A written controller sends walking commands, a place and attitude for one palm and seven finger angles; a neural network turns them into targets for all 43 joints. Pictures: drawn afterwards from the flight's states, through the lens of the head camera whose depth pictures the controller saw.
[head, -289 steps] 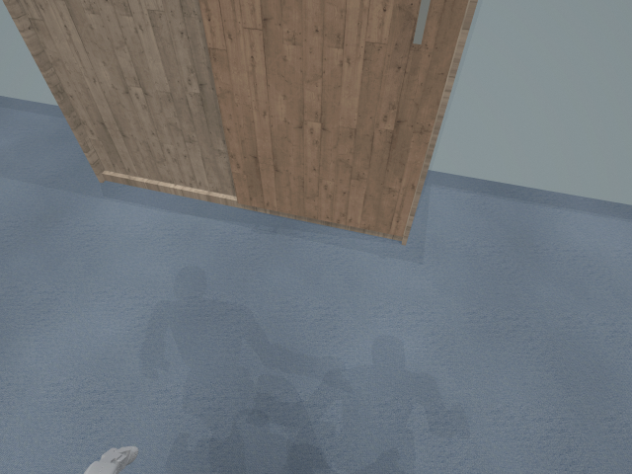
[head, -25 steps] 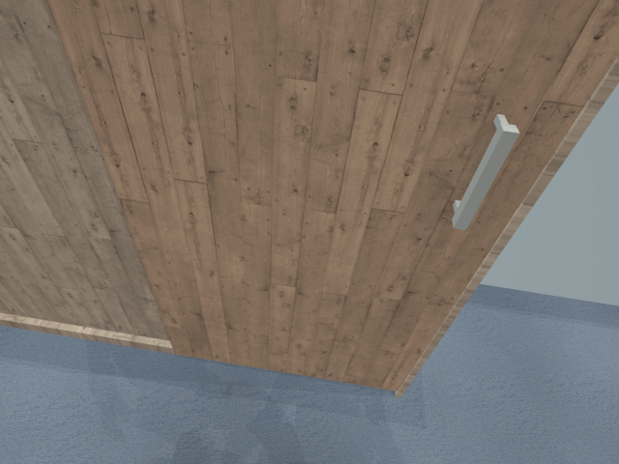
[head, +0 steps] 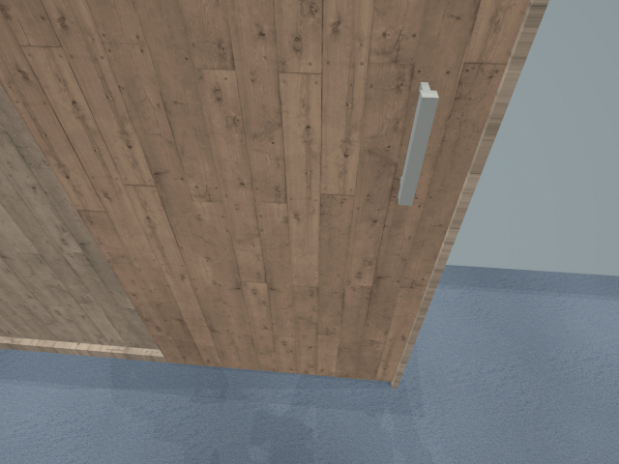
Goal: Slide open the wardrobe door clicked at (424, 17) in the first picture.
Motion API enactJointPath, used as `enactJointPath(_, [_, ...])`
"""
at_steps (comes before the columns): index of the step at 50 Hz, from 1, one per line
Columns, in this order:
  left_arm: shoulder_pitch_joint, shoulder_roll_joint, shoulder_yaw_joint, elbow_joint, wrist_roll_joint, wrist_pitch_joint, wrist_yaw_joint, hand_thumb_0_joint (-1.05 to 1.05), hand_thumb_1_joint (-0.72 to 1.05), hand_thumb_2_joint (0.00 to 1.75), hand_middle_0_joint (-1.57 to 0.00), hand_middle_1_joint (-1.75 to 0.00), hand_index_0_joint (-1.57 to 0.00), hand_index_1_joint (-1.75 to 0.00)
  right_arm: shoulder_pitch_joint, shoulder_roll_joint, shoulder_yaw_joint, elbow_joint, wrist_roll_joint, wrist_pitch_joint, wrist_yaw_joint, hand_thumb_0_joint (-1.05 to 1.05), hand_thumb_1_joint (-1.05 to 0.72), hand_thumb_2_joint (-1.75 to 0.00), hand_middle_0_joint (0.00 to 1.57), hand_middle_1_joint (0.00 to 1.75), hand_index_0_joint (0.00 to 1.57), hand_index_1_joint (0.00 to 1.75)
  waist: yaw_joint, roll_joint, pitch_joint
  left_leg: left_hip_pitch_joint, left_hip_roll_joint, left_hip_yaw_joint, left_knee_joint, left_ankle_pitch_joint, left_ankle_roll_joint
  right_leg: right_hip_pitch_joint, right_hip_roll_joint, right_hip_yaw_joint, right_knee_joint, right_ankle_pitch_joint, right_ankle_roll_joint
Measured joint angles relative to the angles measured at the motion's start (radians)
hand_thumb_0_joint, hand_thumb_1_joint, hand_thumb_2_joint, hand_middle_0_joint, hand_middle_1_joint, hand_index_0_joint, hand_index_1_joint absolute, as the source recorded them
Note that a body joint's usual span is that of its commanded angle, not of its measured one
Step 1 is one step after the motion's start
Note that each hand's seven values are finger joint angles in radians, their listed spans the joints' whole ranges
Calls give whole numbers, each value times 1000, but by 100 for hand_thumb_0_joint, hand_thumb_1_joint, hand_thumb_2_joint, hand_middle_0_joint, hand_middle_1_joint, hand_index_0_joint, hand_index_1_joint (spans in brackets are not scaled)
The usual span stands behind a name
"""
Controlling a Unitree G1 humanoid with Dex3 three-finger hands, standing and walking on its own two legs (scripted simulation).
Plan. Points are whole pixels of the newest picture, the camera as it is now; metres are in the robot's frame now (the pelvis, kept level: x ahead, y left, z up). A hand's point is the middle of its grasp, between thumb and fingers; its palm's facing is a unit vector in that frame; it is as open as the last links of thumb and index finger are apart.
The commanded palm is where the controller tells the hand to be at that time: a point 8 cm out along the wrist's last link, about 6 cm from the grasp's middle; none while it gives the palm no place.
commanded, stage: come to a stop and stand still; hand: right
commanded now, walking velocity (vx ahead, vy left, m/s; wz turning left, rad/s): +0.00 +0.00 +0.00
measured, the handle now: (414, 146) +0.52 -0.13 +0.17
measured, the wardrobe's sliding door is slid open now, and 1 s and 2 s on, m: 0.00 0.00 0.00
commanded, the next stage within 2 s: look again from close up in 0.92 s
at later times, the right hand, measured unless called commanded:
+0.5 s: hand out of the picture -0.01 -0.21 -0.15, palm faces -0.04 +0.95 -0.31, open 7.3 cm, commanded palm none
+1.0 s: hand out of the picture -0.03 -0.16 -0.16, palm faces -0.01 +0.97 -0.24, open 7.3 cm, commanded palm none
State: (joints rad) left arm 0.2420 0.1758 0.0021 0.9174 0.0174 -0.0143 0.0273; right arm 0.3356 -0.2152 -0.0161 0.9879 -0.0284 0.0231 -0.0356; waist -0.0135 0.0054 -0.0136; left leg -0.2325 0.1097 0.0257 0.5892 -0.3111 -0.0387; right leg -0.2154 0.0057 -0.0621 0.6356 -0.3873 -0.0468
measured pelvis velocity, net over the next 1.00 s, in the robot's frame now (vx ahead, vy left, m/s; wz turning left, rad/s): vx -0.06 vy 0.04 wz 0.00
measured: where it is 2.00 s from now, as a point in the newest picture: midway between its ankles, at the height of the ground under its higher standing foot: outside the picture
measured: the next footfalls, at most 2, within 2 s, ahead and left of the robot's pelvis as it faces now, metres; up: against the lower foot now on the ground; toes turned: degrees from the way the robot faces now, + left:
none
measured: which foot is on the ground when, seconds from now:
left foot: down 0.00-1.00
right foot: down 0.00-1.00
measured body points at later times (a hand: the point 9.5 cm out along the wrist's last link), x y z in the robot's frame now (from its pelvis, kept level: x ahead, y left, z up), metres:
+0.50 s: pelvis -0.06 +0.02 +0.01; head -0.07 +0.02 +0.46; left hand -0.03 +0.29 -0.13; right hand +0.00 -0.26 -0.12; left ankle -0.01 +0.19 -0.73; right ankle -0.03 -0.08 -0.73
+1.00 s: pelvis -0.06 +0.04 +0.01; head -0.05 +0.04 +0.46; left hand -0.04 +0.29 -0.14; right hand -0.03 -0.21 -0.14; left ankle -0.01 +0.19 -0.73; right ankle -0.03 -0.08 -0.73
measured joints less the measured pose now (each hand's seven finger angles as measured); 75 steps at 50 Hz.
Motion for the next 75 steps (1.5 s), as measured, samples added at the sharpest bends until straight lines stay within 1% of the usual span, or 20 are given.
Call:
enactJointPath(5, [-17,13,1,-10,2,3,-3,1,91,90,-21,-30,-20,-30,-41,-21,-3,-48,1,2,6,1,-91,-90,20,30,20,30,-1,-1,2,6,7,-19,-24,21,-3,11,10,-19,-22,22,-12])
enactJointPath(13, [-4,58,13,15,3,12,-15,1,91,90,-21,-30,-20,-30,-76,-49,0,-72,1,3,14,0,-91,-90,20,30,20,30,14,-4,22,6,11,-31,-69,75,-10,19,16,-30,-77,81,-13])
enactJointPath(19, [21,90,21,51,2,23,-24,1,91,90,-21,-30,-20,-30,-74,-63,6,-54,1,2,19,0,-91,-90,20,30,20,30,25,-3,35,7,6,-28,-100,112,-21,23,12,-28,-117,124,-2])
enactJointPath(29, [43,111,27,98,-1,34,-33,1,91,90,-20,-29,-20,-30,-46,-59,16,-6,2,-3,25,1,-91,-90,20,30,20,30,33,-10,47,-16,-18,-9,-125,146,-14,-1,-10,-6,-154,174,28])
enactJointPath(36, [43,102,25,124,-2,31,-32,1,91,90,-20,-29,-20,-30,-40,-39,19,24,5,-5,26,1,-91,-90,20,30,20,30,31,-15,45,-27,-35,4,-126,151,-1,-16,-27,8,-154,181,45])
enactJointPath(45, [34,70,17,147,-3,26,-31,1,91,90,-20,-29,-20,-30,-59,-14,19,41,7,-13,23,1,-91,-90,20,30,20,30,28,-11,46,-25,-44,13,-135,153,4,-19,-36,18,-158,182,55])
enactJointPath(61, [10,8,5,165,-7,22,-26,1,91,90,-20,-29,-20,-30,-75,25,21,53,8,-20,11,0,-91,-90,20,30,20,30,23,-6,60,-2,-43,13,-155,149,-3,2,-34,17,-174,175,54])
enactJointPath(75, [15,-14,9,173,-8,23,-22,1,91,90,-20,-29,-20,-30,-43,52,18,68,6,-18,6,0,-91,-90,20,30,20,30,17,-5,64,0,-39,8,-151,139,-7,8,-30,11,-172,164,50])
